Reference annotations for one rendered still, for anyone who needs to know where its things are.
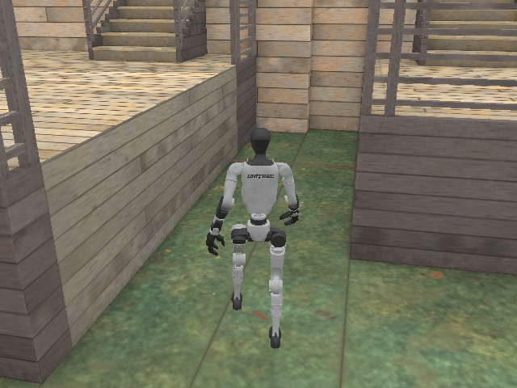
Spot stairs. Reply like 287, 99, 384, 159
425, 0, 517, 68
93, 0, 198, 62

